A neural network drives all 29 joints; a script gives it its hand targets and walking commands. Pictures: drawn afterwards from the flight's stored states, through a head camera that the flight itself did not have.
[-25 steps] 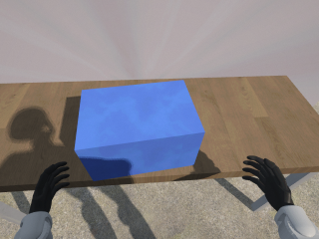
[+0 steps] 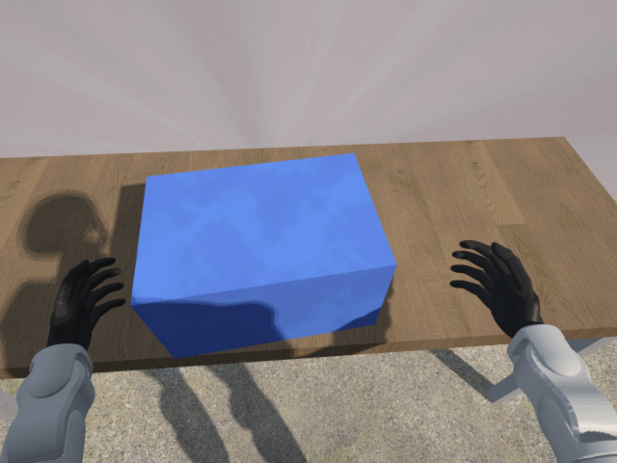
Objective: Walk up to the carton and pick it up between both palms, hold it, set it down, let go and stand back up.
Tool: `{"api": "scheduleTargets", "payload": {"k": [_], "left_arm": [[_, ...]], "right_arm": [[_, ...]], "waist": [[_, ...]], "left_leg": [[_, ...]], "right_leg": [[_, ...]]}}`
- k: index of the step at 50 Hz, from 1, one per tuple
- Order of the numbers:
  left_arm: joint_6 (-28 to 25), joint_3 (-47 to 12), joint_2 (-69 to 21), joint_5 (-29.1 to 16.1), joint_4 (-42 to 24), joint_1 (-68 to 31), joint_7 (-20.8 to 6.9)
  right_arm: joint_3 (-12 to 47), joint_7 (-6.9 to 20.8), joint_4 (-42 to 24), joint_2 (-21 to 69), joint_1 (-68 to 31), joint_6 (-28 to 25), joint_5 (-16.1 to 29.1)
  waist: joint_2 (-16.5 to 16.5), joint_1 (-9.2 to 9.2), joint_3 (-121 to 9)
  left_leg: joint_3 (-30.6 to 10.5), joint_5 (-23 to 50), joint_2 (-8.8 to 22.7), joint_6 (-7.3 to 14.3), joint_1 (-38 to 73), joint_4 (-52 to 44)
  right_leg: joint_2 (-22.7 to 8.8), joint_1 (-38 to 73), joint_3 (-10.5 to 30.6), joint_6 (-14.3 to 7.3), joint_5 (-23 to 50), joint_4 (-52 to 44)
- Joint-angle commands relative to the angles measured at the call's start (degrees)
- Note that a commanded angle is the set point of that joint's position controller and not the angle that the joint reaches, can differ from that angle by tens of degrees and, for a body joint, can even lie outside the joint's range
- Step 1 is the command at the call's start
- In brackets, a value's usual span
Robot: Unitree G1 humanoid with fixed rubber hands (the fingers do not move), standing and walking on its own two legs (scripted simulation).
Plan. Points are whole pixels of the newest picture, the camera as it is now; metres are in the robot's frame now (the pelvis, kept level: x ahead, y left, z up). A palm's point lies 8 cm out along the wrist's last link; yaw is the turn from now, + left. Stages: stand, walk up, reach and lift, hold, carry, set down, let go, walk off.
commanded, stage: reach and lift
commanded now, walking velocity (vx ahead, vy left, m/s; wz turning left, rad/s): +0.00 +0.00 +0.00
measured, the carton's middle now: (266, 254) +0.40 +0.08 +0.00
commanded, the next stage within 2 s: none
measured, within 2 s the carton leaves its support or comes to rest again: neither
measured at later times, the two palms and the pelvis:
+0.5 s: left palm (75, 256) +0.33 +0.30 +0.10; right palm (497, 236) +0.34 -0.22 +0.11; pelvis -0.01 +0.00 +0.00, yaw +0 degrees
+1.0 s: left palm (74, 194) +0.39 +0.30 +0.14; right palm (486, 170) +0.41 -0.20 +0.15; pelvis -0.01 +0.01 +0.00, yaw +0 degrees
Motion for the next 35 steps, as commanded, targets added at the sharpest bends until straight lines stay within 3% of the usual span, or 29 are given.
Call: {"api": "scheduleTargets", "payload": {"k": [1,2,3,4,5,6,7,9,10,11,12,13,14,15,18,19,20,21,22,25,26,27,28,30,31,32,33,34,35], "left_arm": [[0.3,6.0,13.7,0.3,-15.8,-11.2,-1.1],[0.3,5.0,13.7,0.1,-14.8,-15.5,-1.2],[0.7,5.7,13.9,0.4,-13.4,-17.2,-1.2],[1.6,5.3,12.2,1.3,-12.1,-10.7,-1.2],[2.2,5.3,13.1,1.2,-15.6,-16.3,-1.1],[3.5,6.7,13.3,1.3,-9.4,-16.3,-1.4],[3.9,5.1,11.9,0.9,-11.3,-17.0,-1.6],[5.5,6.1,13.1,1.3,-8.6,-20.5,-1.6],[6.5,5.6,14.5,0.5,-6.9,-28.0,-1.3],[6.9,5.9,14.6,1.1,-7.0,-28.3,-0.8],[7.4,6.5,14.9,1.1,-4.2,-28.1,-0.8],[7.9,6.1,14.0,1.1,-6.2,-26.8,-0.4],[8.6,6.0,14.3,1.0,-4.8,-28.1,-0.4],[9.5,5.9,14.8,1.4,-3.1,-31.5,-0.3],[12.1,6.9,14.9,2.2,7.7,-33.4,-0.9],[13.1,6.0,15.2,1.3,13.7,-40.0,-0.9],[13.0,5.8,14.5,1.8,10.9,-33.9,-0.8],[12.9,5.7,15.4,1.3,11.0,-35.7,-1.1],[13.1,5.1,14.3,2.2,9.0,-34.3,-1.2],[11.5,6.5,16.3,3.5,0.6,-40.1,-1.3],[11.7,5.7,16.9,2.6,3.5,-44.9,-1.4],[11.2,6.1,15.9,3.5,0.6,-42.7,-1.1],[10.6,7.0,17.6,3.0,-2.1,-44.1,-0.9],[11.0,7.9,17.9,2.3,0.7,-41.2,-1.5],[11.4,8.0,17.0,3.4,0.6,-42.6,-1.7],[11.7,8.5,17.1,3.8,1.3,-44.2,-1.2],[12.7,8.2,16.9,3.7,5.6,-40.8,-2.1],[12.7,8.3,17.1,4.1,6.9,-42.6,-2.6],[13.2,7.8,16.4,4.3,9.2,-48.0,-2.2]], "right_arm": [[-1.5,-0.3,-9.5,-12.3,-8.3,-0.3,2.6],[-2.4,-0.5,-7.3,-11.6,-11.9,0.4,2.0],[-3.9,-0.5,-6.4,-12.2,-13.1,0.6,2.4],[-3.4,-0.3,-3.5,-12.7,-7.9,0.7,2.1],[-5.3,-0.6,-4.2,-14.4,-13.4,1.3,2.3],[-4.0,-0.5,-0.6,-14.5,-14.8,2.4,2.1],[-4.5,-0.5,-2.5,-13.8,-14.9,2.7,1.4],[-5.7,-0.1,0.6,-15.3,-18.4,4.3,1.9],[-2.9,0.2,-0.6,-13.8,-26.5,4.8,2.6],[-4.6,0.6,-0.2,-14.0,-26.4,5.1,2.9],[-4.5,0.9,0.8,-14.3,-26.0,5.5,3.1],[-5.5,1.0,0.5,-14.6,-25.7,6.1,2.1],[-4.2,1.0,0.9,-13.8,-27.9,6.4,2.5],[-5.1,1.4,1.4,-14.7,-30.7,7.1,2.3],[-2.7,2.0,9.7,-13.6,-34.9,9.5,1.9],[-3.2,2.3,12.0,-14.6,-41.4,10.5,1.9],[-2.8,2.5,11.0,-13.0,-35.2,10.8,1.2],[-1.6,2.1,11.2,-12.1,-38.0,10.8,1.5],[-1.8,2.0,12.4,-12.8,-35.1,10.7,2.0],[-2.4,1.8,10.5,-15.4,-39.9,7.9,2.3],[-1.8,1.4,12.5,-14.8,-43.2,8.6,2.3],[-3.3,1.4,11.6,-15.7,-40.1,7.6,2.0],[-2.9,1.3,9.6,-15.9,-42.8,7.1,2.4],[-1.8,0.7,10.5,-16.5,-41.5,7.1,2.6],[-1.6,0.2,10.8,-15.7,-41.5,6.8,3.1],[-1.3,0.6,10.3,-16.6,-46.0,6.6,3.5],[0.2,-0.1,12.5,-14.7,-43.7,7.3,3.7],[1.6,-0.3,11.6,-15.5,-46.4,7.5,4.1],[0.7,-0.2,15.6,-15.2,-50.4,8.3,4.6]], "waist": [[5.0,6.98,-16.8],[5.4,5.32,-16.0],[5.3,5.71,-16.5],[5.3,5.12,-15.7],[7.0,4.74,-19.2],[5.0,5.85,-15.2],[5.5,4.39,-17.6],[5.9,4.55,-15.5],[6.1,6.27,-17.3],[6.0,5.77,-16.9],[5.4,6.54,-16.3],[4.5,5.34,-16.3],[4.0,6.67,-16.0],[4.1,6.09,-16.9],[3.1,7.76,-14.6],[1.5,8.14,-12.9],[2.0,7.99,-12.4],[1.5,8.62,-14.3],[3.9,7.24,-16.1],[4.8,7.10,-25.7],[4.4,6.93,-24.6],[4.8,6.32,-25.8],[5.7,7.27,-28.6],[3.2,7.70,-28.8],[3.8,7.15,-28.5],[5.0,8.65,-30.5],[2.7,7.90,-27.3],[2.5,8.77,-26.7],[4.2,8.53,-25.4]], "left_leg": [[3.0,23.2,-0.8,-1.3,12.4,2.3],[2.8,20.8,-0.6,-1.1,11.4,2.3],[2.7,21.5,-0.4,-1.1,12.1,2.1],[2.6,23.9,-0.3,-1.5,13.3,2.2],[2.4,25.3,0.0,-1.9,14.3,2.7],[2.4,22.6,0.1,-1.6,11.8,2.8],[2.3,22.7,-0.2,-1.6,12.8,2.3],[2.4,18.0,0.0,-1.3,11.4,0.8],[2.5,16.0,0.0,-0.8,8.7,1.1],[2.1,13.0,0.0,-0.3,9.1,0.6],[2.4,9.9,0.2,-0.2,8.6,0.5],[1.8,9.5,0.2,-0.2,9.2,0.0],[2.2,8.9,-0.2,0.0,7.3,0.2],[1.9,6.9,0.1,0.3,6.2,0.0],[2.5,4.5,0.3,0.7,3.0,-0.5],[2.4,-1.7,0.2,1.4,-1.0,-0.9],[2.3,-0.2,0.6,1.6,1.1,-1.6],[2.8,2.7,0.4,2.1,2.2,-1.4],[2.1,6.6,0.5,0.9,4.2,-0.6],[2.6,18.7,0.0,-1.0,9.3,2.6],[2.6,18.8,-0.2,-0.6,7.8,3.1],[2.5,19.4,0.0,-0.8,8.8,3.1],[2.5,21.4,-0.3,-1.1,9.4,3.7],[2.4,24.4,-0.5,-0.9,8.3,4.1],[2.4,24.6,-0.6,-1.1,8.4,3.9],[2.4,26.0,-0.2,-1.5,6.3,4.8],[2.4,25.1,-0.5,-1.3,6.9,4.7],[2.9,24.2,-0.7,-1.0,5.9,4.0],[3.2,21.5,-0.6,-0.7,4.2,3.9]], "right_leg": [[0.8,0.7,1.6,1.9,22.9,-3.3],[0.7,-0.2,1.7,1.7,20.7,-3.3],[1.0,0.2,1.6,1.5,20.9,-3.3],[1.5,0.7,1.2,1.3,22.6,-3.5],[1.7,0.9,1.3,0.7,22.2,-3.2],[1.7,-1.6,1.9,0.9,18.2,-3.7],[1.3,1.0,1.9,0.7,20.9,-4.0],[1.3,-1.8,2.0,0.9,15.2,-4.3],[0.5,-1.5,2.8,0.7,13.1,-3.9],[1.0,-2.5,2.3,0.7,10.3,-4.0],[0.9,-3.0,2.4,0.8,6.3,-4.6],[1.1,-2.8,2.3,0.3,7.0,-4.8],[0.6,-2.1,2.9,0.6,6.1,-4.9],[0.4,-2.9,3.3,0.4,5.5,-4.6],[0.5,-2.4,2.9,0.5,4.0,-4.1],[-0.2,-4.3,3.7,0.8,-2.6,-4.0],[-0.2,-2.3,3.6,0.5,-0.5,-4.9],[-0.5,-1.7,3.3,1.0,4.0,-4.3],[0.2,-0.2,3.0,0.7,7.8,-4.3],[1.6,1.4,1.9,1.6,19.7,-1.8],[2.0,1.3,1.5,1.7,20.3,-1.5],[1.9,1.8,1.0,1.7,21.4,-1.2],[1.8,3.5,1.1,2.2,22.9,-0.9],[1.5,6.2,1.8,2.8,31.7,0.4],[1.3,7.2,1.4,3.2,33.5,0.6],[1.5,7.3,1.9,3.0,34.9,1.7],[0.7,8.1,2.3,3.4,35.7,0.6],[0.9,8.6,2.1,3.3,36.3,1.0],[0.9,4.8,1.6,3.1,31.1,0.9]]}}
